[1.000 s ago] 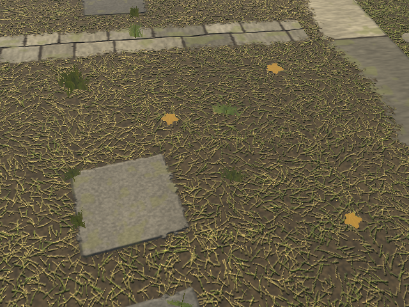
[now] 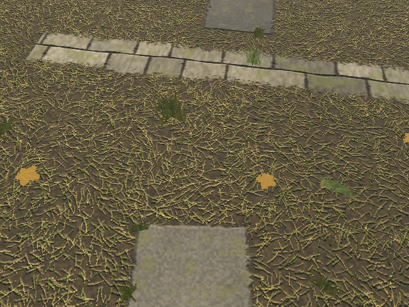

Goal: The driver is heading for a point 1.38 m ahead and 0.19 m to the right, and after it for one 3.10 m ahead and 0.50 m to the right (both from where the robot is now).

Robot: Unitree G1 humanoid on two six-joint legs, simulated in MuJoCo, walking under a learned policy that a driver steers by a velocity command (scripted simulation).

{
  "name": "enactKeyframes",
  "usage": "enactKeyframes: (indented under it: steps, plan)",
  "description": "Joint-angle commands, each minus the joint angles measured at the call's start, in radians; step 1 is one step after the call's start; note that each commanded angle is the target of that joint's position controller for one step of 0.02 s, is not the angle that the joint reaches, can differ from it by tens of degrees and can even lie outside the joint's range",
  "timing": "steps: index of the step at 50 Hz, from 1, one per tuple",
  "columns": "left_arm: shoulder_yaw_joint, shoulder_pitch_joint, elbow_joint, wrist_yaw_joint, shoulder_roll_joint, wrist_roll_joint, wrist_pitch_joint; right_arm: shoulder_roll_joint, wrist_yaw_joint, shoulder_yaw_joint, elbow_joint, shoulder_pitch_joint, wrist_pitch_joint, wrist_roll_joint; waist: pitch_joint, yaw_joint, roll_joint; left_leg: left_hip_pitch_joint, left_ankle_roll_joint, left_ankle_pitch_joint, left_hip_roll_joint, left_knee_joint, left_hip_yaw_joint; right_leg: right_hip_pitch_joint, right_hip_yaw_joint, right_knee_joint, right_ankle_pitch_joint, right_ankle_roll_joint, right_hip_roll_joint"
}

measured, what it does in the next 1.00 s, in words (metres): walks ahead: right foot, then left foot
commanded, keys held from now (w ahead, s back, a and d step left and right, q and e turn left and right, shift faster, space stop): w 0.16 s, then no key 0.48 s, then e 0.36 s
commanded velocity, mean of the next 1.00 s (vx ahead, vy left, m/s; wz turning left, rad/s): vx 0.19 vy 0.00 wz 0.02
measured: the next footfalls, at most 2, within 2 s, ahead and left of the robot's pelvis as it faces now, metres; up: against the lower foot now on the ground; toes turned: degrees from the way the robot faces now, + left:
right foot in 0.24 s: +0.32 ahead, -0.13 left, +0.00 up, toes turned +3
left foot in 0.66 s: +0.31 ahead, +0.08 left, +0.00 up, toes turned +4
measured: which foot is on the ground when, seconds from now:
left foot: down 0.00-0.26, up 0.28-0.64, down 0.66-0.94, up 0.96-1.00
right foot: up 0.00-0.22, down 0.24-1.00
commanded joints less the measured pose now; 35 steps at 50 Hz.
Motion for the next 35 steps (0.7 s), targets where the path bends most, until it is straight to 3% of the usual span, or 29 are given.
enactKeyframes:
  steps: [1, 5, 7, 9, 10, 11, 12, 13, 14, 15, 16, 17, 18, 21, 24, 27, 30, 32, 33, 34, 35]
  plan:
    - [0.012, -0.071, -0.075, -0.005, 0.068, -0.005, -0.005, -0.142, -0.006, -0.031, -0.044, 0.059, -0.014, 0.002, -0.003, -0.017, 0.075, 0.009, 0.086, 0.293, 0.25, -0.102, -0.215, -0.01, -0.05, -0.116, 0.13, 0.006, 0.04]
    - [0.001, -0.181, -0.113, -0.016, 0.058, -0.012, -0.017, -0.122, -0.017, -0.02, -0.018, 0.137, -0.017, -0.008, 0.004, -0.066, 0.084, 0.127, 0.068, 0.43, 0.271, -0.064, -0.211, -0.01, -0.075, -0.247, 0.164, -0.023, 0.073]
    - [0.0, -0.207, -0.13, -0.018, 0.065, -0.016, -0.025, -0.132, -0.025, -0.018, -0.012, 0.148, -0.019, -0.016, 0.009, -0.067, 0.094, 0.173, 0.065, 0.494, 0.299, -0.041, -0.224, 0.022, -0.078, -0.304, 0.135, -0.05, 0.092]
    - [0.007, -0.128, -0.112, -0.013, 0.084, -0.016, -0.034, -0.145, -0.033, -0.017, -0.013, 0.109, -0.021, -0.019, 0.005, -0.015, 0.104, 0.171, 0.031, 0.655, 0.304, 0.024, -0.207, 0.157, -0.075, -0.378, 0.076, -0.087, 0.125]
    - [0.016, -0.038, -0.08, -0.004, 0.103, -0.013, -0.042, -0.15, -0.035, -0.016, -0.01, 0.098, -0.024, -0.018, -0.033, 0.02, 0.109, 0.17, 0.008, 0.829, 0.286, 0.115, -0.194, 0.275, -0.089, -0.401, 0.051, -0.106, 0.165]
    - [0.024, 0.094, -0.041, 0.007, 0.117, -0.012, -0.056, -0.154, -0.031, -0.015, -0.005, 0.081, -0.028, -0.011, -0.094, 0.087, 0.092, 0.156, -0.018, 0.887, 0.246, 0.269, -0.161, 0.432, -0.095, -0.482, 0.144, -0.128, 0.172]
    - [0.034, 0.234, -0.013, 0.022, 0.155, 0.002, -0.072, -0.132, -0.027, -0.007, -0.019, 0.073, -0.037, 0.001, -0.193, 0.142, 0.069, 0.012, -0.04, 0.671, 0.208, 0.466, -0.148, 0.681, 0.006, -0.466, 0.296, -0.162, 0.047]
    - [0.062, 0.338, -0.004, 0.026, 0.264, 0.018, -0.067, -0.025, -0.03, 0.015, -0.025, 0.218, -0.035, 0.044, -0.38, 0.116, -0.174, -0.262, -0.096, 0.012, 0.062, 0.862, -0.044, 1.016, 0.374, -0.379, 0.754, -0.325, -0.294]
    - [0.062, 0.348, 0.015, 0.014, 0.214, -0.025, -0.048, -0.106, -0.042, -0.002, -0.001, 0.236, -0.027, 0.024, -0.439, 0.111, -0.134, -0.349, -0.1, -0.378, 0.003, 1.0, -0.052, 0.994, 0.524, -0.43, 0.948, -0.39, -0.338]
    - [0.045, 0.26, 0.003, 0.009, 0.149, -0.045, -0.047, -0.12, -0.043, -0.008, 0.002, 0.161, -0.018, 0.0, -0.3, 0.079, -0.025, -0.368, -0.103, -0.305, 0.057, 1.016, -0.098, 0.848, 0.392, -0.459, 0.895, -0.366, -0.281]
    - [0.027, 0.176, -0.003, 0.008, 0.081, -0.045, -0.05, -0.098, -0.038, 0.0, -0.008, 0.097, -0.016, -0.01, -0.191, 0.06, -0.001, -0.39, -0.108, -0.266, 0.092, 0.962, -0.083, 0.737, 0.286, -0.5, 0.841, -0.328, -0.228]
    - [0.014, 0.147, 0.003, 0.012, 0.046, -0.043, -0.051, -0.087, -0.031, 0.001, -0.014, 0.057, -0.006, -0.015, -0.127, 0.049, -0.01, -0.386, -0.109, -0.246, 0.121, 0.911, -0.071, 0.653, 0.209, -0.544, 0.802, -0.293, -0.18]
    - [0.008, 0.139, 0.017, 0.016, 0.035, -0.047, -0.052, -0.078, -0.021, 0.001, -0.016, 0.049, 0.01, -0.028, -0.091, 0.03, -0.035, -0.345, -0.115, -0.223, 0.135, 0.857, -0.056, 0.565, 0.15, -0.584, 0.764, -0.267, -0.138]
    - [0.008, 0.136, 0.045, 0.013, 0.063, -0.037, -0.063, -0.031, -0.009, 0.011, 0.008, 0.089, 0.042, -0.028, -0.121, -0.013, -0.056, -0.236, -0.134, -0.166, 0.117, 0.776, -0.022, 0.469, 0.053, -0.61, 0.825, -0.272, -0.099]
    - [0.001, 0.119, 0.068, 0.013, 0.066, -0.03, -0.06, -0.011, -0.013, 0.025, 0.009, 0.032, 0.053, -0.027, -0.12, -0.022, -0.078, -0.19, -0.145, -0.111, 0.143, 0.576, 0.019, 0.424, -0.014, -0.616, 0.764, -0.256, -0.062]
    - [0.003, 0.161, 0.099, 0.014, 0.08, -0.031, -0.044, -0.009, -0.021, 0.037, 0.012, -0.048, 0.064, -0.023, -0.124, 0.016, -0.105, -0.127, -0.147, -0.055, 0.157, 0.431, 0.057, 0.415, -0.005, -0.625, 0.566, -0.242, -0.051]
    - [0.004, 0.174, 0.118, 0.02, 0.085, -0.032, -0.019, -0.015, -0.031, 0.043, 0.023, -0.091, 0.065, -0.021, -0.091, 0.03, -0.089, -0.078, -0.138, -0.066, 0.163, 0.304, 0.068, 0.387, 0.049, -0.623, 0.254, -0.237, -0.061]
    - [0.0, 0.177, 0.128, 0.029, 0.072, -0.034, -0.005, -0.017, -0.04, 0.05, 0.037, -0.099, 0.054, -0.028, -0.048, 0.016, -0.033, 0.015, -0.118, 0.027, 0.182, 0.104, 0.042, 0.326, 0.068, -0.596, 0.047, -0.187, -0.038]
    - [-0.007, 0.204, 0.132, 0.029, 0.05, -0.032, -0.004, -0.052, -0.049, 0.045, 0.045, -0.083, 0.042, -0.036, -0.047, 0.025, 0.017, 0.081, -0.105, 0.104, 0.266, 0.055, -0.05, 0.284, 0.084, -0.571, -0.014, -0.15, -0.014]
    - [-0.008, 0.287, 0.141, 0.023, 0.019, -0.042, -0.003, -0.119, -0.055, 0.034, 0.046, -0.109, 0.034, -0.032, -0.033, 0.09, 0.118, 0.071, -0.064, 0.207, 0.365, 0.05, -0.147, 0.268, 0.03, -0.543, -0.112, -0.122, 0.075]
    - [-0.011, 0.286, 0.158, 0.028, 0.007, -0.047, 0.01, -0.1, -0.051, 0.034, 0.053, -0.142, 0.034, -0.009, -0.031, 0.085, 0.155, -0.083, -0.03, 0.125, 0.377, 0.032, -0.136, 0.401, -0.014, -0.537, -0.149, -0.11, 0.116]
